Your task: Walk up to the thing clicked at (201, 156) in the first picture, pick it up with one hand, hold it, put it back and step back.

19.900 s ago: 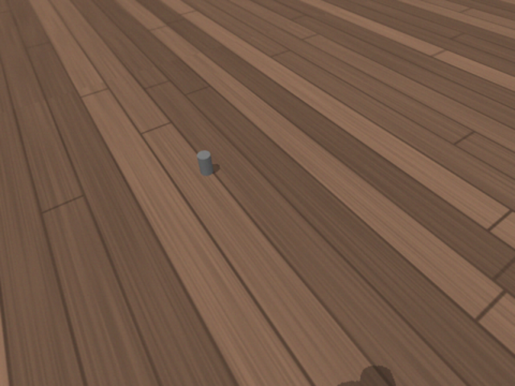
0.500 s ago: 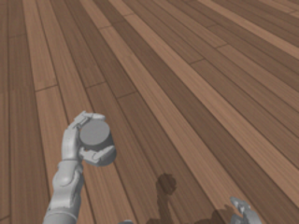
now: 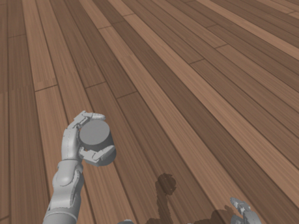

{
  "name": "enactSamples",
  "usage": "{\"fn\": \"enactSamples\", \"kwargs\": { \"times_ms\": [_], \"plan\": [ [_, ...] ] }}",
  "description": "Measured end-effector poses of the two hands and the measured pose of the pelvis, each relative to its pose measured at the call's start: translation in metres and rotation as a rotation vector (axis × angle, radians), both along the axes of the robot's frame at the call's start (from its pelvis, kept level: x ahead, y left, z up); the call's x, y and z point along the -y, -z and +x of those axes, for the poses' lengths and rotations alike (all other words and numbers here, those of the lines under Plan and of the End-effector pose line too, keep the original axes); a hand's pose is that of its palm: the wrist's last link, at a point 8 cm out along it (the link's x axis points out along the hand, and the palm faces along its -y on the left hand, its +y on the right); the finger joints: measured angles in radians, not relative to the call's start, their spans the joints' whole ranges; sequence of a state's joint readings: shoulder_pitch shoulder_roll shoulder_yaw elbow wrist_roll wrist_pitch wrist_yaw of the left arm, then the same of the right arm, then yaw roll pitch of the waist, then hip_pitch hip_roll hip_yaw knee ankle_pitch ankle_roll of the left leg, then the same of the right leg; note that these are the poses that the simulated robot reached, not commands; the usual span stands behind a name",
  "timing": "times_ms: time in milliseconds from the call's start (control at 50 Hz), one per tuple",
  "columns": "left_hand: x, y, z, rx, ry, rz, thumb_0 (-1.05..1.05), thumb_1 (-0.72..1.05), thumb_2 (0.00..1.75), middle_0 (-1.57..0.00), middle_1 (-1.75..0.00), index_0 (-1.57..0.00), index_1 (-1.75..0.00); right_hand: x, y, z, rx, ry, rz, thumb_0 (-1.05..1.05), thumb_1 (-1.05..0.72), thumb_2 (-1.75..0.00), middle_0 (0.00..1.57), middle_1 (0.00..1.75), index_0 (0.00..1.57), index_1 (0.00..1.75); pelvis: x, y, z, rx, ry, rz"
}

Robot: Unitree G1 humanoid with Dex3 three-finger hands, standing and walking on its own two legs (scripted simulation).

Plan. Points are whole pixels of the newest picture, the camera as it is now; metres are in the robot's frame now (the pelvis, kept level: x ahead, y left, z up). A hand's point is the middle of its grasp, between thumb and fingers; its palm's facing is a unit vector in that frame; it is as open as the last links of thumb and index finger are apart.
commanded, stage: crouch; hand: left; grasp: from the side
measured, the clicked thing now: (99, 144) +0.32 +0.16 +0.03
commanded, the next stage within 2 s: lower in 1.96 s
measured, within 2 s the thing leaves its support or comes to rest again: neither
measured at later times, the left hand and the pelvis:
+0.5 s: hand (103, 156) +0.33 +0.17 -0.06, palm faces +0.12 -0.99 +0.00, open 10.3 cm; pelvis -0.01 +0.00 -0.06, yaw +0 degrees
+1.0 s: hand (113, 179) +0.34 +0.19 -0.32, palm faces +0.13 -0.99 -0.03, open 10.3 cm; pelvis -0.06 -0.01 -0.28, yaw -3 degrees
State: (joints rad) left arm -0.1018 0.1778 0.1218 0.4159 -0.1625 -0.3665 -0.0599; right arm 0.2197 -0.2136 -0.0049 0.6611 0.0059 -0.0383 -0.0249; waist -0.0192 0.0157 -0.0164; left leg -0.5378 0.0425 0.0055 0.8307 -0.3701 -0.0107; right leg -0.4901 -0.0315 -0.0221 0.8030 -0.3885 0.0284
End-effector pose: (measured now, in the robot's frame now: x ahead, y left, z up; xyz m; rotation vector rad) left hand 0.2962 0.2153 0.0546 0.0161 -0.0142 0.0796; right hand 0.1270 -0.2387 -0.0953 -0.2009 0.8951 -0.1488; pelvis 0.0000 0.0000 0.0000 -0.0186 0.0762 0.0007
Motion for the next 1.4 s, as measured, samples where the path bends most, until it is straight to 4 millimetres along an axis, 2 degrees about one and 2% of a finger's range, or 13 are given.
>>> {"fn": "enactSamples", "kwargs": {
  "times_ms": [120, 220, 320, 420, 540, 660, 840, 1040, 1220, 1400],
  "plan": [
    [0.000, 0.003, 0.000, -0.012, 0.004, 0.002, 0.01, -0.41, 1.11, -0.70, -1.04, -0.69, -1.03, 0.000, -0.001, 0.001, 0.007, 0.002, 0.001, 0.01, -0.91, -0.91, 0.20, 0.30, 0.20, 0.30, 0.000, 0.000, 0.000, -0.005, 0.001, 0.000],
    [-0.001, 0.017, -0.002, -0.032, -0.021, -0.022, 0.01, -0.40, 1.10, -0.70, -1.03, -0.69, -1.02, 0.000, 0.002, 0.002, 0.001, -0.009, -0.001, 0.01, -0.90, -0.90, 0.20, 0.30, 0.20, 0.30, 0.000, 0.003, -0.001, -0.025, -0.001, 0.000],
    [-0.003, 0.044, -0.002, -0.051, -0.031, -0.019, 0.01, -0.40, 1.10, -0.70, -1.03, -0.69, -1.02, 0.003, 0.013, -0.001, -0.021, -0.019, -0.013, 0.01, -0.89, -0.90, 0.20, 0.30, 0.20, 0.30, 0.000, 0.014, -0.005, -0.068, -0.001, -0.002],
    [-0.007, 0.081, 0.000, -0.050, -0.043, -0.028, 0.01, -0.40, 1.10, -0.70, -1.03, -0.69, -1.03, 0.009, 0.035, -0.007, -0.059, -0.030, -0.032, 0.01, -0.89, -0.90, 0.20, 0.30, 0.20, 0.30, 0.000, 0.035, -0.011, -0.142, 0.000, -0.005],
    [-0.012, 0.139, 0.007, -0.027, -0.029, -0.013, 0.01, -0.40, 1.10, -0.70, -1.03, -0.69, -1.03, 0.019, 0.082, -0.015, -0.109, -0.043, -0.057, 0.01, -0.90, -0.91, 0.20, 0.30, 0.20, 0.30, 0.001, 0.081, -0.016, -0.267, 0.002, -0.012],
    [-0.015, 0.205, 0.016, -0.013, -0.003, 0.003, 0.01, -0.41, 1.11, -0.70, -1.03, -0.69, -1.02, 0.025, 0.144, -0.019, -0.155, -0.056, -0.074, 0.01, -0.90, -0.91, 0.20, 0.30, 0.20, 0.30, 0.002, 0.138, -0.024, -0.373, 0.010, -0.019],
    [-0.021, 0.294, 0.018, -0.021, -0.026, 0.008, 0.01, -0.40, 1.10, -0.70, -1.03, -0.69, -1.03, 0.021, 0.235, -0.026, -0.219, -0.100, -0.053, 0.01, -0.91, -0.91, 0.20, 0.30, 0.20, 0.30, 0.005, 0.215, -0.042, -0.466, 0.022, -0.021],
    [-0.024, 0.390, 0.016, -0.048, -0.046, 0.009, 0.01, -0.40, 1.11, -0.70, -1.03, -0.69, -1.02, 0.022, 0.319, -0.054, -0.295, -0.138, -0.055, 0.01, -0.91, -0.91, 0.20, 0.30, 0.20, 0.30, 0.008, 0.293, -0.062, -0.492, 0.035, -0.024],
    [-0.028, 0.457, 0.019, -0.043, -0.057, 0.010, 0.01, -0.41, 1.11, -0.71, -1.03, -0.69, -1.02, 0.030, 0.377, -0.087, -0.371, -0.121, -0.078, 0.01, -0.92, -0.91, 0.20, 0.30, 0.20, 0.30, 0.007, 0.354, -0.074, -0.463, 0.048, -0.029],
    [-0.032, 0.499, 0.024, -0.050, -0.057, 0.007, 0.01, -0.41, 1.11, -0.71, -1.02, -0.69, -1.02, 0.035, 0.410, -0.106, -0.430, -0.115, -0.098, 0.01, -0.92, -0.91, 0.20, 0.30, 0.20, 0.30, 0.007, 0.390, -0.076, -0.439, 0.064, -0.038]
  ]
}}
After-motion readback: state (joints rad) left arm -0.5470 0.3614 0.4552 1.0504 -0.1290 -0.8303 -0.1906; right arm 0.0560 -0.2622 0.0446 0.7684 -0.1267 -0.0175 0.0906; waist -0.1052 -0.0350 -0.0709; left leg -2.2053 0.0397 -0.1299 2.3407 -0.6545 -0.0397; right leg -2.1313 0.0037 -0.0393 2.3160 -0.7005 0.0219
